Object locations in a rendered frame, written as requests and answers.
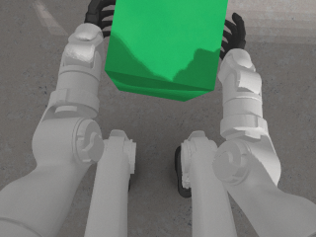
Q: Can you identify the left robot hand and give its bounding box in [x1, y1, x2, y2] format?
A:
[84, 0, 117, 38]

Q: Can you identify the robot right foot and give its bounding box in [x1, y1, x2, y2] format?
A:
[175, 145, 192, 198]

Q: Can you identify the carton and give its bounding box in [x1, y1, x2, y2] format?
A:
[104, 0, 228, 102]

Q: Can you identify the robot left upper arm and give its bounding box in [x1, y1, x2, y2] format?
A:
[0, 117, 105, 237]

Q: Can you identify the right robot forearm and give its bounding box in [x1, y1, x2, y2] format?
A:
[217, 48, 276, 153]

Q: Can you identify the right robot hand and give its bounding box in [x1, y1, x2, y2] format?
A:
[219, 12, 246, 60]

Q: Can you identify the robot left thigh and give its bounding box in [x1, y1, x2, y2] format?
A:
[84, 136, 136, 237]

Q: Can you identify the left robot forearm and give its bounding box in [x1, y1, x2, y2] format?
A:
[32, 23, 105, 156]

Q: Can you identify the robot right upper arm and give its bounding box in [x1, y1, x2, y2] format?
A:
[212, 138, 316, 237]

